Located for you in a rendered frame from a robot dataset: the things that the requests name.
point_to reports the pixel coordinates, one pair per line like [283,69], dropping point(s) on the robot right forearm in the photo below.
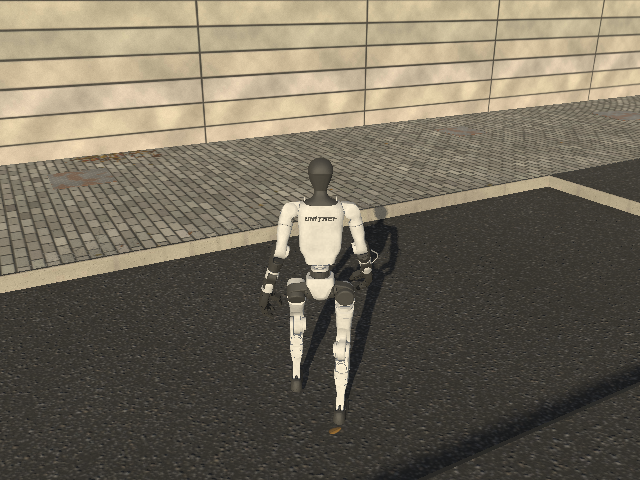
[365,260]

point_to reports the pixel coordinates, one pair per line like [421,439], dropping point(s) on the right robot upper arm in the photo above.
[352,212]

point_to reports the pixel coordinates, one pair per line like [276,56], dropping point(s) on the robot left foot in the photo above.
[296,384]

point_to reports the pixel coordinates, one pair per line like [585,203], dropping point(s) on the left robot upper arm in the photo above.
[288,212]

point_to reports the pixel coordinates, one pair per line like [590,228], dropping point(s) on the left robot hand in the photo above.
[265,305]

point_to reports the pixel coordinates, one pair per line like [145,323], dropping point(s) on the robot left forearm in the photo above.
[272,272]

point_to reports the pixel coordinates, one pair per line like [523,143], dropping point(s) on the right robot hand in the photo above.
[358,275]

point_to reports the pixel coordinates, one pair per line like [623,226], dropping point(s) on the right robot shin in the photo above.
[341,376]

